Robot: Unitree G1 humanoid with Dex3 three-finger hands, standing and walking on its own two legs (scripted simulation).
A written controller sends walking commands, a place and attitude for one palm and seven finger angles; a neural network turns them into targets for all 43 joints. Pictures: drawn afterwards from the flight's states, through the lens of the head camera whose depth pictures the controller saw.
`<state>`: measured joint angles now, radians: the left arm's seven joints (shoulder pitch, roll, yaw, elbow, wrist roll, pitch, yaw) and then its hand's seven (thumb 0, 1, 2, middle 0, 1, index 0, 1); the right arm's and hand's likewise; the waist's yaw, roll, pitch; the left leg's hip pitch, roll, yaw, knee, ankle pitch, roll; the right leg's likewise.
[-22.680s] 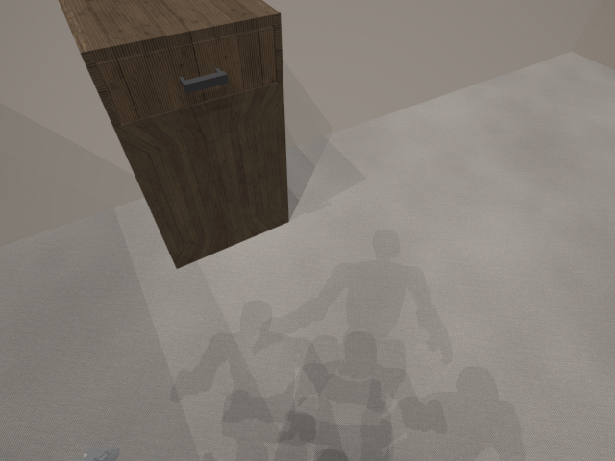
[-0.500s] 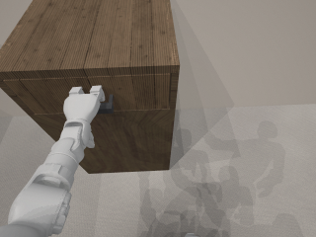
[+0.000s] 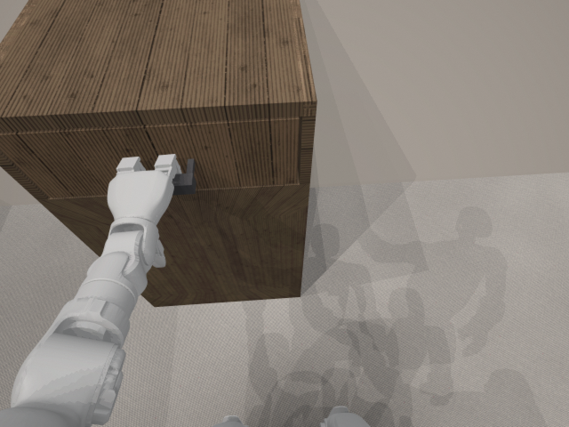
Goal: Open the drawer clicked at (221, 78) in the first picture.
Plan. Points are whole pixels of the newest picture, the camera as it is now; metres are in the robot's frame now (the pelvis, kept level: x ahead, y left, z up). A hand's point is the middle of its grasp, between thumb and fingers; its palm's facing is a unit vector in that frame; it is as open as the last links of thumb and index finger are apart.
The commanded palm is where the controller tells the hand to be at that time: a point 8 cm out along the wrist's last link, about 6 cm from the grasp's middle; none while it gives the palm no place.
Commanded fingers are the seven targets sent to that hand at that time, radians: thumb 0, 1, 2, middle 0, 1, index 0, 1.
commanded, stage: lower the fingers behind the handle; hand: left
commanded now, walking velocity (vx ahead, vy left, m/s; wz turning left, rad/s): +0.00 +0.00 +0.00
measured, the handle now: (159, 175) +0.50 +0.20 +0.02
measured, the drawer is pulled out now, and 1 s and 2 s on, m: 0.00 0.00 0.04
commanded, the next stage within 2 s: close the thumb around the handle in 0.14 s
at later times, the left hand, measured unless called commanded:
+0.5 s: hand (155, 209) +0.45 +0.20 +0.00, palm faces -0.04 -0.03 -1.00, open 11.9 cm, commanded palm +0.43 +0.21 +0.05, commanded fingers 0.00 0.28 0.64 -0.36 -1.28 -0.36 -1.28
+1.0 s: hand (156, 207) +0.45 +0.20 +0.00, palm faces -0.05 -0.03 -1.00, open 5.6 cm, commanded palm +0.43 +0.21 +0.05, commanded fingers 0.00 0.90 0.90 -0.40 -1.35 -0.40 -1.35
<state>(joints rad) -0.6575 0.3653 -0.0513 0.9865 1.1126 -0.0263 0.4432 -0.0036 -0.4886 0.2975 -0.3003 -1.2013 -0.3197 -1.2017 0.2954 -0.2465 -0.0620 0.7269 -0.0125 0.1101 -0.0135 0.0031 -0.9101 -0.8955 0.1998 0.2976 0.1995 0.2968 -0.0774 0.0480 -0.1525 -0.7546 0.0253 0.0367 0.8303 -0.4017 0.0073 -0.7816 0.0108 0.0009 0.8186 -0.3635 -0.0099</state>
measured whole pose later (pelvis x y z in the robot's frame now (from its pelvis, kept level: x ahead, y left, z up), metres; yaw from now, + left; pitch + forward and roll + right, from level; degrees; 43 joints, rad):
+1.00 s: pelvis +0.00 +0.00 +0.00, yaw +0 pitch +19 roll +0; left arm -0.68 0.38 -0.06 1.00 1.11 -0.03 0.42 0.00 0.69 0.80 -0.36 -1.35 -0.41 -1.35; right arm 0.30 -0.25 -0.06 0.71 -0.01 0.11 -0.02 0.00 -0.91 -0.90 0.20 0.30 0.20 0.30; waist -0.08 0.05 -0.16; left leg -0.76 0.03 0.04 0.83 -0.41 0.01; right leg -0.79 0.01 0.00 0.81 -0.37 -0.01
